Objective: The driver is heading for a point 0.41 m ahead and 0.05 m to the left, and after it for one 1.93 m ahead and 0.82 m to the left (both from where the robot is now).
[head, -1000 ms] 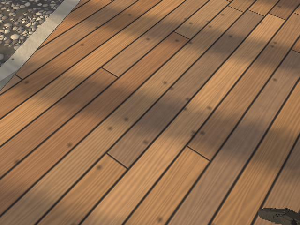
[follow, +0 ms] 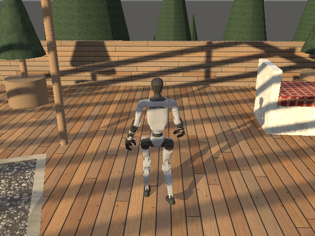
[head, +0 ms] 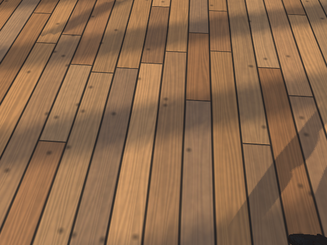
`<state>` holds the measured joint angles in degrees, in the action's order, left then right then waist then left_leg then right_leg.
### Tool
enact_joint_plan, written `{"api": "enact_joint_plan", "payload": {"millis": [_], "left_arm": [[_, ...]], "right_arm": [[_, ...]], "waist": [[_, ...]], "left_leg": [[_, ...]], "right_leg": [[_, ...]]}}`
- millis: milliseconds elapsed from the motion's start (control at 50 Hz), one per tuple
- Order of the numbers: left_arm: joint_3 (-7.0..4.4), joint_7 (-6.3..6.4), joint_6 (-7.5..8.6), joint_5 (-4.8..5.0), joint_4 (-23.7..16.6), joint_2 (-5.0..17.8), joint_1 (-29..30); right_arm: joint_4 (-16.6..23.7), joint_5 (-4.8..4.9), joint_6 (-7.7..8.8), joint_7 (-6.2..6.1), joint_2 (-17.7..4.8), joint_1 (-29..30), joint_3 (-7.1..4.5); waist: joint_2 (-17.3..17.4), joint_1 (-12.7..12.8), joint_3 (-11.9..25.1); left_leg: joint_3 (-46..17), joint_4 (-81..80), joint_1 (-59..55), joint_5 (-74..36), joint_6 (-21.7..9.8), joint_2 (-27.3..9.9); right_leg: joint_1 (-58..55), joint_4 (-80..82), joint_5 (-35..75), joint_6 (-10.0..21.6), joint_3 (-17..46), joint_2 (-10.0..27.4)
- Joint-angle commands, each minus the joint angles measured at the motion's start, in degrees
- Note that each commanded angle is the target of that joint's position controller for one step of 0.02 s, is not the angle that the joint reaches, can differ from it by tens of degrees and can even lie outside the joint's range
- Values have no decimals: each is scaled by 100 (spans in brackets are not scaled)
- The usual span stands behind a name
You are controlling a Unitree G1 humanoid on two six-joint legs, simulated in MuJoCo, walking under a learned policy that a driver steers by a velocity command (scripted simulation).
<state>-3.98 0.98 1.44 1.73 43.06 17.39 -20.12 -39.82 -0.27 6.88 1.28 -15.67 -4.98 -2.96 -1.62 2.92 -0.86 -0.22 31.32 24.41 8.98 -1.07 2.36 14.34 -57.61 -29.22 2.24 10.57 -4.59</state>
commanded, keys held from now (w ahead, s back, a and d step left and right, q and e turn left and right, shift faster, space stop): w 0.30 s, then w+q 0.24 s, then q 0.46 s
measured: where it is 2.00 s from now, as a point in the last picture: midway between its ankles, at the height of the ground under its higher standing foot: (152, 197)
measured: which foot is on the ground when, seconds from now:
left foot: down 0.00-0.44, up 0.46-0.86, down 0.88-1.00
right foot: up 0.00-0.40, down 0.42-0.90, up 0.92-1.00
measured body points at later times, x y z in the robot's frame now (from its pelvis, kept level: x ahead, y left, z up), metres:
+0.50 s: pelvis +0.26 -0.05 +0.00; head +0.29 -0.07 +0.45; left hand +0.49 +0.18 -0.06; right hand +0.25 -0.34 -0.13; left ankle +0.12 +0.10 -0.66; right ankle +0.33 -0.16 -0.72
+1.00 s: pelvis +0.45 -0.03 +0.00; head +0.50 +0.00 +0.45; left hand +0.52 +0.28 -0.12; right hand +0.68 -0.26 -0.09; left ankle +0.53 +0.07 -0.72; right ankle +0.40 -0.19 -0.64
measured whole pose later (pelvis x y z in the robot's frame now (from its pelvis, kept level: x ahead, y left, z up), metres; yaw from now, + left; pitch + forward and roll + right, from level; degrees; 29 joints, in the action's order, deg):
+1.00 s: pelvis +0.45 -0.03 +0.00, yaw +15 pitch +2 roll -1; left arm -3.6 1.2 0.9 0.1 44.3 17.3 -7.1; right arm -37.8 0.2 0.2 1.6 -17.3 -8.0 -4.0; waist -0.5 -0.4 -4.6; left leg -0.3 31.0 26.5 6.6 -4.4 3.1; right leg 24.9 -67.7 -30.3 -2.3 0.4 0.1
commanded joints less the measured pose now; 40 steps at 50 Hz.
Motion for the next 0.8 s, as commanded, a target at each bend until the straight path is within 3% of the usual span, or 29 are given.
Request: {"api": "enact_joint_plan", "payload": {"millis": [20, 40, 60, 100, 160, 240, 300, 340, 380, 400, 420, 440, 460, 480, 500, 520, 540, 580, 620, 660, 720, 800], "left_arm": [[-125, 15, 102, -37, -526, 749, 241], [-127, -3, 126, -95, -596, 658, 458], [-116, -40, 132, -68, -620, 545, 447], [-70, -77, 119, -45, -615, 338, 415], [28, -108, 137, -133, -784, 162, 856], [125, -213, 238, -113, -903, 46, 1532], [120, -270, 268, -65, -1034, 118, 1981], [90, -304, 300, -58, -1138, 205, 2163], [-11, -308, 343, -78, -1043, 403, 1735], [-140, -268, 346, -116, -820, 620, 1042], [-275, -200, 333, -181, -615, 942, 100], [-392, -126, 267, -301, -553, 1499, -504], [-305, -139, 248, -266, -529, 1197, -602], [-185, -151, 262, -198, -494, 845, -262], [-115, -161, 282, -160, -487, 635, 91], [-64, -184, 313, -176, -467, 455, 450], [-30, -204, 374, -206, -450, 305, 690], [-43, -213, 480, -280, -379, 259, 1004], [-94, -158, 523, -306, -295, 382, 1158], [-130, -64, 479, -292, -223, 489, 1199], [-171, 58, 360, -247, -113, 661, 1048], [-254, 107, 182, -78, 15, 868, 972]], "right_arm": [[57, -15, -44, -11, -694, -973, -223], [-13, -38, -60, -10, -593, -863, -189], [-60, -72, -45, -20, -543, -831, -157], [-175, -11, -5, -16, -507, -890, -151], [-336, 66, -1, -34, -786, -994, -221], [-500, 123, -101, -64, -978, -1173, -242], [-700, 172, -176, -61, -1069, -1536, -247], [-818, 216, -245, -67, -1099, -1673, -247], [-854, 235, -315, -99, -1221, -1577, -268], [-849, 233, -328, -113, -1167, -1543, -238], [-755, 145, -306, -116, -921, -1484, -131], [-564, 44, -229, -110, -275, -1924, 65], [-630, 159, -151, -107, -489, -2012, 33], [-554, 300, -143, -92, -932, -1647, -115], [-482, 297, -154, -92, -924, -1349, -126], [-482, 233, -192, -114, -855, -1213, -142], [-522, 195, -271, -130, -786, -1277, -170], [-602, 192, -438, -154, -526, -1469, -152], [-484, 140, -532, -178, -459, -1382, -167], [-334, 91, -543, -135, -362, -1146, -134], [-82, 64, -527, 28, -227, -559, -68], [229, 47, -594, 191, -480, -294, -165]], "waist": [[530, -630, 403], [490, -566, 126], [651, -446, 78], [764, -376, 103], [606, -413, -5], [566, -636, -90], [608, -777, -163], [650, -724, -258], [687, -346, -64], [596, 20, 358], [408, 453, 1065], [-902, 398, 1936], [-1244, 446, 2313], [-833, 391, 1373], [-701, 238, 819], [-520, 55, 459], [-598, -133, 254], [-482, -387, 82], [-351, -532, -5], [-314, -513, -20], [-228, -257, 41], [-239, -243, 140]], "left_leg": [[-2848, -1622, -2748, 1454, -902, -1999], [-2374, -1721, -2304, 786, -936, -1798], [-1998, -1830, -2019, 360, -916, -1647], [-1567, -2013, -1883, -148, -1023, -1535], [-1196, -2261, -1887, -740, -1203, -1617], [-503, -2319, -1814, -1110, -1035, -1385], [-429, -2225, -2027, -1159, -958, -1511], [-589, -2041, -2216, -1340, -891, -1662], [-595, -1504, -2260, -2107, -748, -1655], [-408, -718, -2046, -2715, -606, -1411], [-204, 574, -1225, -2079, -384, -1113], [193, 2768, 855, 538, 48, -297], [-549, 3790, 1527, 2469, 56, -154], [-671, 4165, 1978, 2143, 19, -458], [-528, 4038, 1982, 1649, -10, -701], [-483, 3792, 1805, 1248, 9, -855], [-538, 3581, 1494, 938, 33, -996], [-505, 3469, 995, 692, 162, -959], [-467, 3164, 1029, 432, 300, -891], [-304, 2352, 948, -220, 349, -867], [-2, 1164, 576, -1112, 280, -737], [84, 592, 568, -644, 35, -650]], "right_leg": [[2795, -1539, 666, -118, -160, 613], [2716, -1244, 895, -125, -158, 736], [2462, -1025, 1034, -109, -185, 856], [2315, -593, 1062, -131, -345, 904], [2501, 351, 1511, -229, -547, 1033], [2049, 1767, 2657, -260, -880, 957], [1806, 2305, 2866, -209, -1006, 816], [1677, 2594, 2596, -91, -978, 746], [883, 2970, 2445, 67, -1069, 575], [-186, 3140, 2515, 201, -1156, 460], [-1727, 2928, 2598, 442, -689, 989], [-3742, 3110, 1966, 1107, 1533, 2557], [-3626, 3814, 1142, 1440, 2954, 2944], [-2947, 3959, 823, 1215, 2195, 2725], [-2229, 4123, 952, 1041, 1414, 2468], [-1590, 4353, 1260, 937, 899, 2232], [-1100, 4565, 1701, 853, 439, 2051], [-502, 4740, 3393, 871, -292, 1963], [-350, 4666, 4868, 893, -933, 1939], [-326, 4648, 5093, 830, -1465, 1810], [-474, 4544, 5093, 767, -1890, 1738], [-1178, 4009, 5182, 669, -1894, 2066]]}}
Keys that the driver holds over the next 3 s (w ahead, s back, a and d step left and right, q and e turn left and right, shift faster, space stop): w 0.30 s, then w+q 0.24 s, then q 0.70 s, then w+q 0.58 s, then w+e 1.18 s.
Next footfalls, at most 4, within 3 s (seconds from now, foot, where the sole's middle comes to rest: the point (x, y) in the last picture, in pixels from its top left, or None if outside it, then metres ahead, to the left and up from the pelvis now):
0.42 right None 0.37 -0.16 -0.76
0.88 left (159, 222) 0.57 0.08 -0.76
1.32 right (213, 212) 0.62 -0.15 -0.76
1.82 left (124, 209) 0.62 0.23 -0.76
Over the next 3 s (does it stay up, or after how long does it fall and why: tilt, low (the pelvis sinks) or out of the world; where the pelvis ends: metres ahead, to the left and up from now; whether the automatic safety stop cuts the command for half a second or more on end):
stays up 1.11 0.52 0.02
